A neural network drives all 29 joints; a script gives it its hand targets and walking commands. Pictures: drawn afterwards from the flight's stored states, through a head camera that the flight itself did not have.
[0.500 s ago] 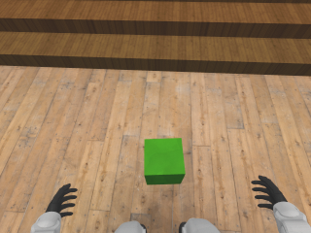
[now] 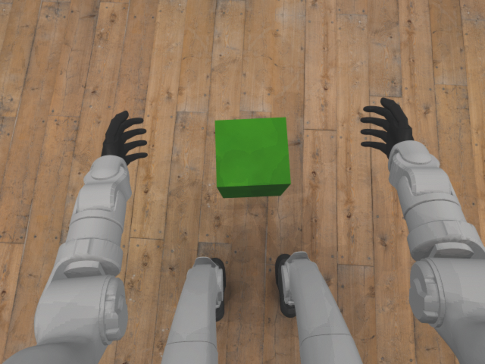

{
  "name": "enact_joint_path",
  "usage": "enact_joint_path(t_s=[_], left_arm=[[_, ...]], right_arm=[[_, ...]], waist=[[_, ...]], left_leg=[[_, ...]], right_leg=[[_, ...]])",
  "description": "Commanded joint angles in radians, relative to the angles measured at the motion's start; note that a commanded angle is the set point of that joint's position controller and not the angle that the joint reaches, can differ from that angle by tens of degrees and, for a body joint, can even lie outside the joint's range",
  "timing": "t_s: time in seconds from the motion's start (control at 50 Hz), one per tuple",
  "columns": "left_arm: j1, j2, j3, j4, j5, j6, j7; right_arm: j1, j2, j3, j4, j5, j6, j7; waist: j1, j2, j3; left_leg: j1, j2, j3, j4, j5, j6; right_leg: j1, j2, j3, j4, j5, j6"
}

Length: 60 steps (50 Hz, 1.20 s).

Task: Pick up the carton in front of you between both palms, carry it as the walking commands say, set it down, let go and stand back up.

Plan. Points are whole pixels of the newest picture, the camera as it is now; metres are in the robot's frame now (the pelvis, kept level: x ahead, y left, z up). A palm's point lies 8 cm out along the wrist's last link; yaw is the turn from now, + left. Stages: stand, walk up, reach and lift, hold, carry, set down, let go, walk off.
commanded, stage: reach and lift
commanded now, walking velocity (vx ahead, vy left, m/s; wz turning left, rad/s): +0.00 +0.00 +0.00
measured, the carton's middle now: (251, 162) +0.52 -0.02 -0.56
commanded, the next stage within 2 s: none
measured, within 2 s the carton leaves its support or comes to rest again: neither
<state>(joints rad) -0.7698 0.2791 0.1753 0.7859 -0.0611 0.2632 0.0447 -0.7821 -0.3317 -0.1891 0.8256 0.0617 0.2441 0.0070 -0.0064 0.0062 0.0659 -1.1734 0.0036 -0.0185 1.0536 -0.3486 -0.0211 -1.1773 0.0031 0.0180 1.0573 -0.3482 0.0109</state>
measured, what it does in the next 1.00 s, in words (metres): lowers itself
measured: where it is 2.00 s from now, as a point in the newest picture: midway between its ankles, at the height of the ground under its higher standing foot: (251, 298)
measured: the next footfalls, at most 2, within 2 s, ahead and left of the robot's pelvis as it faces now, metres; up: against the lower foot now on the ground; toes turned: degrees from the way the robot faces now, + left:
none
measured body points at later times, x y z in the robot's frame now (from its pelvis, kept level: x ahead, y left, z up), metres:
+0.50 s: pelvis +0.01 +0.00 -0.04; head +0.35 -0.01 +0.26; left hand +0.55 +0.17 -0.18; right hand +0.55 -0.21 -0.18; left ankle +0.07 +0.13 -0.65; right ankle +0.07 -0.12 -0.65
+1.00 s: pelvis -0.04 +0.00 -0.26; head +0.33 -0.01 +0.00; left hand +0.53 +0.17 -0.41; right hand +0.53 -0.21 -0.42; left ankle +0.07 +0.13 -0.65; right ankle +0.07 -0.13 -0.65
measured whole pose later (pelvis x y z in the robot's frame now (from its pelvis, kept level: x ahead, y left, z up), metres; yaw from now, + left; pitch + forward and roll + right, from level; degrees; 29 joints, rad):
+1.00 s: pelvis -0.04 +0.00 -0.26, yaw +0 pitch +45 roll +1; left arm -1.40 0.33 0.16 0.99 -0.16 0.15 0.13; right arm -1.41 -0.40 -0.16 1.03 0.16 0.13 -0.09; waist -0.01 0.01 0.18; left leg -2.22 -0.06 -0.05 1.98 -0.55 -0.06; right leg -2.23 0.06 0.06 1.98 -0.54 0.06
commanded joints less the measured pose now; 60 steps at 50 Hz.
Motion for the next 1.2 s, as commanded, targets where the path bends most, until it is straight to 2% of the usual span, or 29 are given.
enact_joint_path(t_s=[0.0, 0.1, 0.2, 0.26, 0.34, 0.42, 0.48, 0.6, 0.72, 0.84, 0.94, 1.0, 1.1, 1.18], left_arm=[[-0.367, 0.136, 0.045, -0.047, 0.001, -0.007, 0.017], [-0.595, 0.135, 0.085, 0.041, 0.019, -0.01, 0.023], [-0.755, 0.123, 0.139, 0.081, 0.063, -0.035, 0.019], [-0.768, 0.112, 0.174, 0.068, 0.102, -0.056, 0.017], [-0.716, 0.077, 0.206, 0.03, 0.141, -0.101, 0.008], [-0.646, 0.021, 0.234, 0.027, 0.167, -0.154, 0.001], [-0.59, -0.012, 0.241, 0.049, 0.176, -0.184, 0.003], [-0.565, -0.007, 0.213, 0.062, 0.15, -0.206, 0.023], [-0.662, 0.076, 0.086, 0.012, 0.026, -0.198, 0.066], [-0.799, 0.147, 0.01, -0.008, -0.077, -0.156, 0.092], [-0.913, 0.173, -0.006, 0.092, -0.105, -0.128, 0.093], [-0.95, 0.177, -0.009, 0.178, -0.104, -0.138, 0.083], [-1.008, 0.192, -0.009, 0.265, -0.095, -0.17, 0.069], [-1.066, 0.219, -0.031, 0.256, -0.109, -0.198, 0.072]], right_arm=[[-0.368, -0.153, -0.037, -0.041, 0.001, -0.008, -0.009], [-0.596, -0.149, -0.071, 0.049, -0.018, -0.01, -0.012], [-0.77, -0.139, -0.126, 0.086, -0.063, -0.034, -0.009], [-0.785, -0.131, -0.16, 0.072, -0.101, -0.053, -0.01], [-0.724, -0.087, -0.194, 0.031, -0.14, -0.092, -0.006], [-0.652, -0.021, -0.229, 0.018, -0.167, -0.141, -0.001], [-0.596, 0.01, -0.245, 0.033, -0.182, -0.17, -0.003], [-0.557, -0.006, -0.223, 0.055, -0.155, -0.195, -0.025], [-0.655, -0.102, -0.1, 0.009, -0.023, -0.194, -0.062], [-0.799, -0.173, -0.007, -0.006, 0.083, -0.152, -0.087], [-0.918, -0.196, 0.02, 0.093, 0.105, -0.126, -0.096], [-0.957, -0.197, 0.022, 0.171, 0.097, -0.132, -0.093], [-1.014, -0.205, 0.023, 0.257, 0.086, -0.158, -0.084], [-1.07, -0.23, 0.032, 0.245, 0.107, -0.185, -0.088]], waist=[[-0.005, -0.013, -0.815], [-0.007, -0.013, -0.888], [-0.006, -0.019, -0.97], [-0.012, -0.018, -1.089], [-0.01, -0.018, -1.171], [-0.008, -0.02, -1.123], [-0.012, -0.017, -1.078], [-0.021, -0.001, -1.066], [-0.023, 0.013, -1.278], [-0.016, 0.001, -1.338], [-0.013, -0.018, -1.16], [-0.015, -0.025, -1.04], [-0.012, -0.017, -0.917], [-0.022, 0.011, -0.923]], left_leg=[[0.284, -0.051, 0.049, -0.084, 0.12, -0.021], [0.192, -0.061, 0.065, -0.07, 0.034, -0.024], [0.146, -0.07, 0.067, -0.051, 0.043, -0.025], [0.183, -0.079, 0.069, -0.043, 0.143, -0.023], [0.189, -0.087, 0.063, -0.019, 0.351, -0.016], [0.07, -0.083, 0.048, 0.045, 0.481, -0.016], [-0.06, -0.08, 0.04, 0.127, 0.514, -0.023], [-0.247, -0.082, 0.04, 0.337, 0.454, -0.042], [-0.235, -0.084, 0.056, 0.566, 0.444, -0.047], [-0.267, -0.075, 0.085, 0.714, 0.273, -0.045], [-0.399, -0.055, 0.094, 0.782, 0.052, -0.044], [-0.467, -0.044, 0.089, 0.825, -0.015, -0.04], [-0.526, -0.035, 0.077, 0.9, -0.016, -0.038], [-0.469, -0.033, 0.065, 0.963, 0.053, -0.033]], right_leg=[[0.319, 0.042, -0.039, -0.094, 0.153, 0.033], [0.235, 0.048, -0.05, -0.082, 0.063, 0.033], [0.195, 0.058, -0.056, -0.065, 0.076, 0.032], [0.237, 0.068, -0.06, -0.054, 0.183, 0.036], [0.259, 0.074, -0.05, -0.022, 0.408, 0.032], [0.153, 0.065, -0.032, 0.044, 0.559, 0.031], [0.035, 0.06, -0.024, 0.128, 0.599, 0.037], [-0.212, 0.065, -0.032, 0.321, 0.489, 0.051], [-0.268, 0.064, -0.056, 0.549, 0.461, 0.056], [-0.294, 0.055, -0.085, 0.698, 0.293, 0.052], [-0.375, 0.035, -0.089, 0.768, 0.083, 0.047], [-0.426, 0.024, -0.08, 0.808, 0.016, 0.044], [-0.48, 0.016, -0.061, 0.881, 0.014, 0.04], [-0.519, 0.016, -0.054, 0.936, 0.071, 0.043]])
